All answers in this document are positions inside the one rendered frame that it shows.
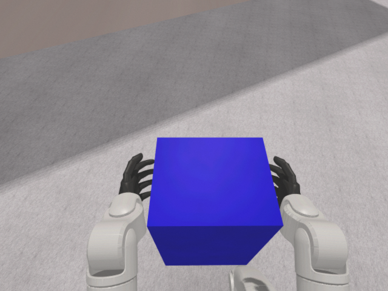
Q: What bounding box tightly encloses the robot right forearm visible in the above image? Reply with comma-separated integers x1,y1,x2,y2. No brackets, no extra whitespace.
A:
279,194,350,291

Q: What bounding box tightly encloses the carton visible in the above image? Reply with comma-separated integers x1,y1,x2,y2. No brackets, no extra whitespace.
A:
147,138,283,266

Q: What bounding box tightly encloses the right robot hand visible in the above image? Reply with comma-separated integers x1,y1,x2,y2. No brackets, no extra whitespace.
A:
269,156,300,209

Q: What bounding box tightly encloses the robot left forearm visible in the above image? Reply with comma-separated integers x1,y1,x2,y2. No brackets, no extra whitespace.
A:
86,192,147,291

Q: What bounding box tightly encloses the left robot hand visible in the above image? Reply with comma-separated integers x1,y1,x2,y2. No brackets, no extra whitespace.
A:
119,153,155,201

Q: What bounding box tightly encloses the robot right thigh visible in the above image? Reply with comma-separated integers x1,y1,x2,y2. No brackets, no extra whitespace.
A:
229,266,276,291

